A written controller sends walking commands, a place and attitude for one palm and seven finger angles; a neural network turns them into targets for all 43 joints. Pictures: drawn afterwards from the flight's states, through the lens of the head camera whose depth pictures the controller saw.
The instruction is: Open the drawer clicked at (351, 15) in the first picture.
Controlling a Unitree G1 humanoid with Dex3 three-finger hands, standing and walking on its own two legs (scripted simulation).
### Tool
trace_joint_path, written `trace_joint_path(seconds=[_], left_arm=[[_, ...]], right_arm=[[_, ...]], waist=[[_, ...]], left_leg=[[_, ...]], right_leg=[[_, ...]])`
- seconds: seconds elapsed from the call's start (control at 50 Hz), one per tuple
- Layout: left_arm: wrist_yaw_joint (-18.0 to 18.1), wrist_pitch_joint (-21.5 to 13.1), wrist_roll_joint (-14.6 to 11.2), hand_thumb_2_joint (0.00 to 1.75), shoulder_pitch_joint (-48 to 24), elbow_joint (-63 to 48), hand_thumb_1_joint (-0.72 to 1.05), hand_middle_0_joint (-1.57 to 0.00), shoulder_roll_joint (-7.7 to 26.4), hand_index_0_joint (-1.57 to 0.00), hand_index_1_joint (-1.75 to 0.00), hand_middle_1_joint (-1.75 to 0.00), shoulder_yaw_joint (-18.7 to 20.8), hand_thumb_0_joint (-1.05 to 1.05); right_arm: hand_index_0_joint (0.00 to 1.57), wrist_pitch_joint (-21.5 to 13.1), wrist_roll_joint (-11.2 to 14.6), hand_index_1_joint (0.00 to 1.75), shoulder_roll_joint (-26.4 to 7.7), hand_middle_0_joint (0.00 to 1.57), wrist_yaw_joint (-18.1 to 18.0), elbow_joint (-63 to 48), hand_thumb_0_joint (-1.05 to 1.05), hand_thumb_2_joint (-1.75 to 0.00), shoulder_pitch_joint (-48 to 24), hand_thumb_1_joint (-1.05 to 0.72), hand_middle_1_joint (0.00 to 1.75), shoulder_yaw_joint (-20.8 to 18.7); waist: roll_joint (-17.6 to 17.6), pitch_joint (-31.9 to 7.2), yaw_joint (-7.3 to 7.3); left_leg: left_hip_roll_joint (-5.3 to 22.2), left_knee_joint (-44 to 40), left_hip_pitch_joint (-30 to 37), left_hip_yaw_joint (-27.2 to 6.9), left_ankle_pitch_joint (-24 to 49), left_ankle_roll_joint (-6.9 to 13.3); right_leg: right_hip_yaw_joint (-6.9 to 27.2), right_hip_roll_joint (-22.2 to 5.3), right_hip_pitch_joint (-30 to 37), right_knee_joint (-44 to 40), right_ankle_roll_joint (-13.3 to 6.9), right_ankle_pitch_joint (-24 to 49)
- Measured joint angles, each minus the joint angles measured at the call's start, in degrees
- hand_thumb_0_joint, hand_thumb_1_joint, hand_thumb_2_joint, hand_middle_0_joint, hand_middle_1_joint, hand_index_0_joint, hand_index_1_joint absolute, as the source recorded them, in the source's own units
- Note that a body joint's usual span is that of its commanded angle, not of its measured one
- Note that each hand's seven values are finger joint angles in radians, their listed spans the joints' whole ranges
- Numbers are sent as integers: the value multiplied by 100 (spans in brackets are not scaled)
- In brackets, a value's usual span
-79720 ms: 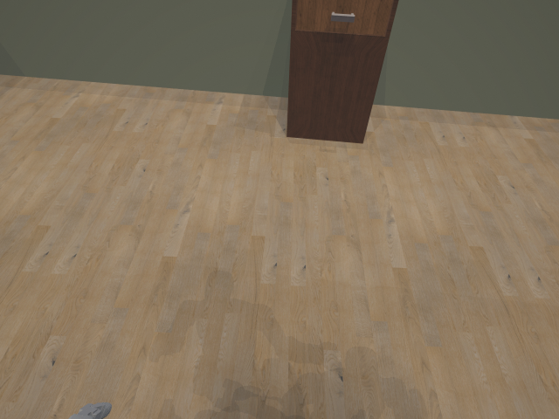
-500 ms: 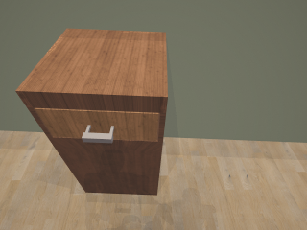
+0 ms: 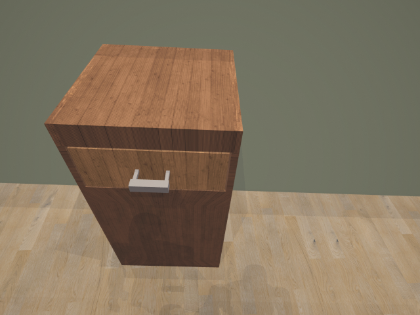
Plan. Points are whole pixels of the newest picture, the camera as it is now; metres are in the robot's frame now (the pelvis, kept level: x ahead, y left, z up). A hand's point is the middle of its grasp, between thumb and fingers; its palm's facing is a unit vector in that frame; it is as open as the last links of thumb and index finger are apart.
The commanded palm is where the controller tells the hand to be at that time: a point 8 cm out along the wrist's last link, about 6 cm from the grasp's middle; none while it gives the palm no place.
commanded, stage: come to a stop and stand still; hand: left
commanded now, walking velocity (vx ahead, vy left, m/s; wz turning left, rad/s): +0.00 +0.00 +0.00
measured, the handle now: (150, 179) +0.46 +0.19 -0.07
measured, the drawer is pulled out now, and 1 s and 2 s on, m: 0.00 0.00 0.00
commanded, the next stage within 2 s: look again from close up in 0.98 s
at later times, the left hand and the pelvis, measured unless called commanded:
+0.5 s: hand out of the picture -0.08 +0.16 -0.18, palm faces +0.04 -0.99 -0.17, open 7.4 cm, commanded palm none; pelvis -0.03 +0.01 +0.00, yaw +0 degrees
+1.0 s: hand out of the picture -0.05 +0.13 -0.18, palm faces +0.03 -0.99 -0.16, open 7.4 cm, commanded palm none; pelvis -0.04 -0.02 +0.00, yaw +0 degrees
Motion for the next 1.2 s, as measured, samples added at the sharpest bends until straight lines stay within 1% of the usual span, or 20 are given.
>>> trace_joint_path(seconds=[0.14, 0.3, 0.46, 0.64, 0.78, 0.96, 1.2], left_arm=[[-11, 36, 16, 90, 161, 231, 91, -20, -115, -20, -30, -30, -12, 0], [-3, 19, 41, 90, 385, 451, 91, -20, -287, -20, -30, -30, -18, 0], [14, -23, 57, 90, 522, 564, 91, -20, -434, -20, -30, -30, -17, 0], [22, -87, 55, 90, 537, 553, 91, -20, -545, -20, -30, -30, -29, 0], [11, -117, 52, 90, 440, 495, 91, -20, -564, -20, -30, -30, -29, 0], [2, -135, 37, 90, 314, 424, 91, -20, -505, -20, -30, -30, -21, 0], [-4, -123, 32, 90, 248, 401, 91, -20, -428, -20, -30, -30, 3, 0]], right_arm=[[20, 8, 16, 30, 79, 20, 2, 202, 0, -90, 277, -91, 30, 0], [20, 18, 27, 30, 203, 20, -5, 333, 0, -90, 446, -91, 30, -38], [20, 11, 34, 30, 294, 20, -9, 351, 0, -90, 428, -91, 30, -68], [20, -14, 37, 30, 314, 20, -6, 282, 0, -90, 281, -91, 30, -79], [20, -19, 34, 30, 262, 20, -12, 259, 0, -90, 241, -91, 30, -89], [20, -11, 29, 30, 261, 20, -9, 260, 0, -90, 254, -91, 30, -75], [20, 1, 20, 30, 304, 20, 1, 292, 0, -90, 334, -91, 30, -51]], waist=[[-36, 71, -20], [-36, 89, -25], [16, 49, -10], [72, -1, 6], [67, -25, 0], [50, -19, -24], [65, -12, -44]], left_leg=[[-102, -199, -11, 34, 220, 80], [-172, -370, -78, 60, 414, 119], [-160, -381, -167, 51, 481, 95], [-54, -253, -267, 32, 445, 14], [27, -169, -331, 3, 417, -58], [116, -122, -364, -20, 407, -135], [157, -152, -375, -33, 435, -184]], right_leg=[[34, -102, -58, -96, 75, 168], [62, -170, -191, -123, 91, 286], [52, -161, -299, -86, 82, 325], [28, -56, -368, -36, 15, 333], [-4, 23, -407, -2, -55, 329], [-27, 111, -421, -5, -129, 347], [-39, 153, -442, -19, -175, 369]])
